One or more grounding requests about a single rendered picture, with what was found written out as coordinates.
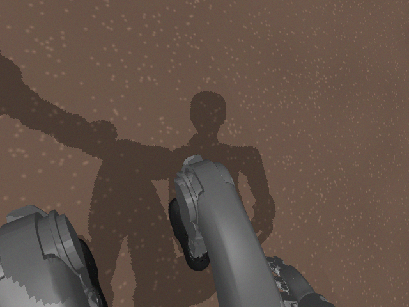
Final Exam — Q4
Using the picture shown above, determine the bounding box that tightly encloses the right robot hand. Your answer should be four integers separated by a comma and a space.
266, 256, 315, 307

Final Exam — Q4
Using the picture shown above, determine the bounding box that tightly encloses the right robot foot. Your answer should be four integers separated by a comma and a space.
168, 197, 210, 271

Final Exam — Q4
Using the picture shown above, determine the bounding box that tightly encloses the left robot foot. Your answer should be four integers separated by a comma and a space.
79, 238, 108, 307

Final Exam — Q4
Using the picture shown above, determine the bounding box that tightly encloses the right robot arm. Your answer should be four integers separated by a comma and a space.
298, 293, 335, 307

